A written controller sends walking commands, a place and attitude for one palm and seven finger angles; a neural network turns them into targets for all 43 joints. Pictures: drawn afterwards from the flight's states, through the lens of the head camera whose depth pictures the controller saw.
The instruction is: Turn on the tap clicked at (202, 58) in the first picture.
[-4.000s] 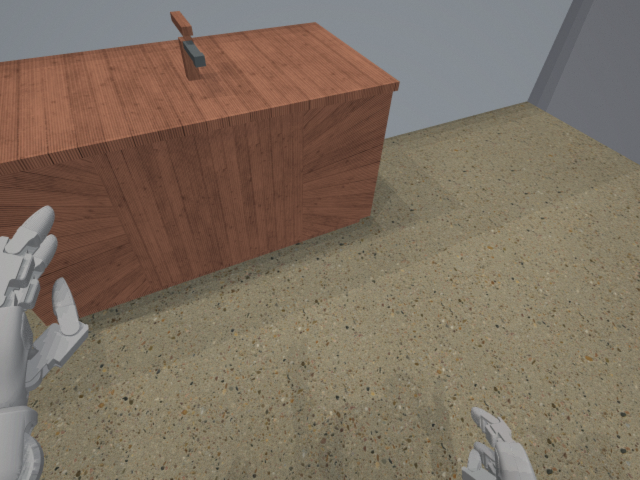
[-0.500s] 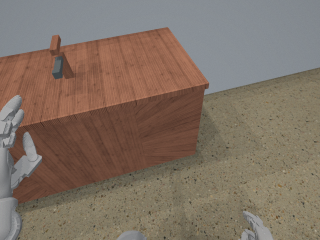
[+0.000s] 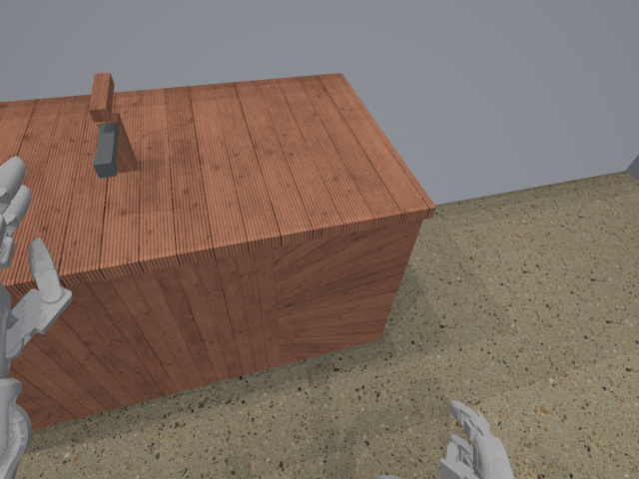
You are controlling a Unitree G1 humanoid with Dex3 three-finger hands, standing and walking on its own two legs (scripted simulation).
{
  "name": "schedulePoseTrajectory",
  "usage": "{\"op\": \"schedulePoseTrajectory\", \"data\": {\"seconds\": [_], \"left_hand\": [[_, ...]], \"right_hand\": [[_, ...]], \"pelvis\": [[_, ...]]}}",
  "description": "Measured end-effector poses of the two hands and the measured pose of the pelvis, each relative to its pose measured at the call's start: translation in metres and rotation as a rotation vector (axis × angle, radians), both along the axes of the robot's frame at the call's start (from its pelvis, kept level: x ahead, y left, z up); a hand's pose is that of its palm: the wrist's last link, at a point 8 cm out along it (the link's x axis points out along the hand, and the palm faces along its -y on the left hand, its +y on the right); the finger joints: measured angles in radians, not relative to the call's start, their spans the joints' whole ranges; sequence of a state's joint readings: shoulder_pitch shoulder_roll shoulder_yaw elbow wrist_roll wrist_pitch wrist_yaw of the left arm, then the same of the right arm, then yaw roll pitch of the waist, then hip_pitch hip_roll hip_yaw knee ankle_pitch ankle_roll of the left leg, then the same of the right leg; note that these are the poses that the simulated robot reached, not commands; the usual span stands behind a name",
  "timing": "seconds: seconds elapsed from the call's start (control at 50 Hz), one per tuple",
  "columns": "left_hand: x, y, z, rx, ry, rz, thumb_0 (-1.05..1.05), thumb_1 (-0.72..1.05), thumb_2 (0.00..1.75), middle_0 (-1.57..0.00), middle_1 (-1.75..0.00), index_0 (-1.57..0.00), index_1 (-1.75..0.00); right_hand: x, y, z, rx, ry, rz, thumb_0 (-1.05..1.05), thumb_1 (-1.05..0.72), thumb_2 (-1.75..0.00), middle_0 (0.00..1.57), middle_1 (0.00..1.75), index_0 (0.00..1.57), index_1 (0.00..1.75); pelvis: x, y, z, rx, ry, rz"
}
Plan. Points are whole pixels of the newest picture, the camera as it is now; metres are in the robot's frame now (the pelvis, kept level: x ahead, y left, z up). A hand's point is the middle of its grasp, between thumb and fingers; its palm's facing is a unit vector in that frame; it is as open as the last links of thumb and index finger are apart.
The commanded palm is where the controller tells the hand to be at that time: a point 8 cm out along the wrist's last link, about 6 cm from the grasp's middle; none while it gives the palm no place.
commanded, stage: take the last steps up to it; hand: left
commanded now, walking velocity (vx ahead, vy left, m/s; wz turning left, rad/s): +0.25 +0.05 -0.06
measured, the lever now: (105, 166) +0.58 +0.40 +0.04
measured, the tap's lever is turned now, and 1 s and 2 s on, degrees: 0 0 0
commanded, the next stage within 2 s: come to a stop and stand still in 0.56 s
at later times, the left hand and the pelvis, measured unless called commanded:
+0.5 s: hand (171, 228) +0.32 +0.18 +0.18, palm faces +0.34 -0.82 -0.47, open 7.4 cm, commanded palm +0.25 +0.24 +0.18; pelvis +0.09 -0.04 +0.01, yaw +0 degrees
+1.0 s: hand (148, 200) +0.34 +0.20 +0.20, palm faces +0.39 -0.83 -0.39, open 7.4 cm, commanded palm +0.28 +0.25 +0.18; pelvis +0.12 -0.03 +0.00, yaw -1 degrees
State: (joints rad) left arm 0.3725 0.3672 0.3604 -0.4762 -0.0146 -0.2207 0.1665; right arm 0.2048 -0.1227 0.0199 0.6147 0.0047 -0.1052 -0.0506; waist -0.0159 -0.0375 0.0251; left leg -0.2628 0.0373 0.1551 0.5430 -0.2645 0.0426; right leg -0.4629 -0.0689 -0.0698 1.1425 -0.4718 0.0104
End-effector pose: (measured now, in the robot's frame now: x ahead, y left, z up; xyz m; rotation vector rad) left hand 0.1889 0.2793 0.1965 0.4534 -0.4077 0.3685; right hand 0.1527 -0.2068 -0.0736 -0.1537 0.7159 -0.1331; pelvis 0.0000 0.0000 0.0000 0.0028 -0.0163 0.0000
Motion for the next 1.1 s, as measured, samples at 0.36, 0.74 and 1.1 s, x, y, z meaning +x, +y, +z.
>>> {"op": "schedulePoseTrajectory", "data": {"seconds": [0.36,0.74,1.1], "left_hand": [[0.067,-0.039,-0.014,0.027,0.136,0.066,0.02,0.89,0.89,-0.21,-0.30,-0.21,-0.30],[0.106,-0.017,-0.005,0.039,0.092,0.039,0.01,0.89,0.89,-0.22,-0.30,-0.21,-0.30],[0.105,-0.042,0.021,0.180,0.070,0.012,0.01,0.89,0.89,-0.22,-0.30,-0.21,-0.30]], "right_hand": [[0.067,-0.055,-0.036,-0.002,0.102,0.019,0.02,-0.90,-0.90,0.20,0.30,0.20,0.30],[0.115,-0.063,-0.006,-0.095,0.064,-0.034,0.02,-0.91,-0.90,0.19,0.30,0.19,0.30],[0.126,-0.029,-0.004,0.037,-0.043,0.138,0.01,-0.90,-0.90,0.20,0.30,0.20,0.30]], "pelvis": [[0.070,-0.034,-0.007,0.021,0.005,0.000],[0.127,-0.019,-0.002,0.011,0.001,-0.006],[0.104,-0.051,0.000,-0.008,-0.014,-0.010]]}}
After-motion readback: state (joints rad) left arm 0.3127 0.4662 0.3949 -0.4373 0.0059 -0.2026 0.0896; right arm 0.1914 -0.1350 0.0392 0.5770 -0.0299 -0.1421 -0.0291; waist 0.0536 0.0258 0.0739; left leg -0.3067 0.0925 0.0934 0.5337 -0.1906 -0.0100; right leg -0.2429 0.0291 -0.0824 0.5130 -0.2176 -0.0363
